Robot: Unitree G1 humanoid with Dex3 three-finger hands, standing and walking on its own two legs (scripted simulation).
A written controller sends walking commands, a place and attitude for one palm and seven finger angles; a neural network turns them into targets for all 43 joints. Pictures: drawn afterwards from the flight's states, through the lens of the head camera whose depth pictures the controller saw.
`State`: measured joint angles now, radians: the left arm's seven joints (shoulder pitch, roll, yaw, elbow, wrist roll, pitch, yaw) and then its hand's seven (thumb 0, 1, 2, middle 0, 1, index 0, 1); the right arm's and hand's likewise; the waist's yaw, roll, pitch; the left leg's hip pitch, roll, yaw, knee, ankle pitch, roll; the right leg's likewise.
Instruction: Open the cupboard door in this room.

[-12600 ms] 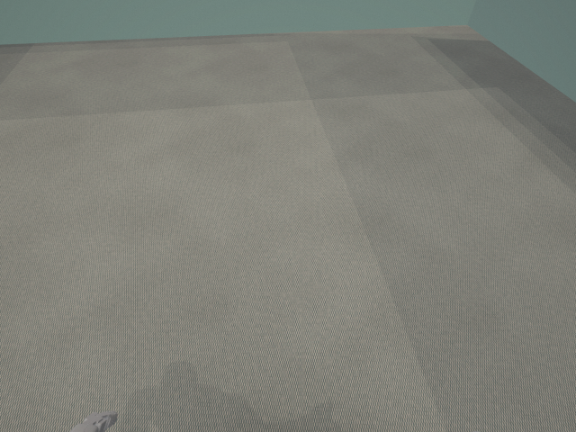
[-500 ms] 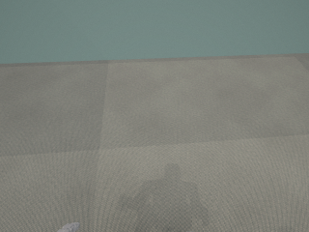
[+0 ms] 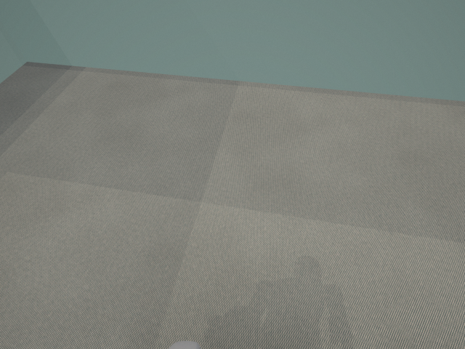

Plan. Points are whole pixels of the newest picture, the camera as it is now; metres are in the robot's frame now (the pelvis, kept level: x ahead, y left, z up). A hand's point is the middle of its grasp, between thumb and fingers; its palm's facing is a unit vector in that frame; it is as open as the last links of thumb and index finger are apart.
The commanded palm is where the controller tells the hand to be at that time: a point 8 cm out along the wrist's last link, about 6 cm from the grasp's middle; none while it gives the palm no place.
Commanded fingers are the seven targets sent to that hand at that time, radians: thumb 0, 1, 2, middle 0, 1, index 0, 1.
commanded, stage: turn or walk to find it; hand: left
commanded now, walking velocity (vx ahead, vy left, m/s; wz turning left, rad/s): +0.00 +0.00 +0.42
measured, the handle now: out of the picture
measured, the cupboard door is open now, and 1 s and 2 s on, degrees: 0 0 0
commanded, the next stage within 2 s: none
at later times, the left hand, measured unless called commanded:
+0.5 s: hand out of the picture +0.02 +0.26 -0.16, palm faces +0.21 -0.94 -0.26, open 7.4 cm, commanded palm none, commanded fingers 0.00 0.90 0.90 -0.20 -0.30 -0.20 -0.30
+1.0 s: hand out of the picture -0.07 +0.19 -0.16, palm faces +0.43 -0.87 -0.25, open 7.3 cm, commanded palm none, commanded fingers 0.00 0.90 0.90 -0.20 -0.30 -0.20 -0.30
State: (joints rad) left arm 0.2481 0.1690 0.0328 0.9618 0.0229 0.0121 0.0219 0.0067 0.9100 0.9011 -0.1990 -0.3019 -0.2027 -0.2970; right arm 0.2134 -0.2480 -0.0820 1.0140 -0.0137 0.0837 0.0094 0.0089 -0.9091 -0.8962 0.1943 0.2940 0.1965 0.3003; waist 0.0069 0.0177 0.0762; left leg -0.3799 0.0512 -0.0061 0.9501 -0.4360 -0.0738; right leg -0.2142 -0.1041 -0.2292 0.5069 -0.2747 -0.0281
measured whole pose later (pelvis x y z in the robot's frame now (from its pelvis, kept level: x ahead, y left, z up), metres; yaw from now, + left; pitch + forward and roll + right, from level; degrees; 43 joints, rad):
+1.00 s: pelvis -0.04 +0.00 +0.00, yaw +25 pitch +0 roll +2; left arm 0.23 0.17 0.03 0.95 0.02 0.01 0.02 0.01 0.91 0.90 -0.20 -0.30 -0.20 -0.30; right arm 0.20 -0.24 -0.07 1.01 -0.01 0.08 0.01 0.01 -0.91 -0.90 0.19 0.29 0.20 0.30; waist 0.00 0.01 0.09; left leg -0.38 0.05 0.01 0.90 -0.44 -0.07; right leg -0.20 -0.11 -0.24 0.53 -0.31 -0.02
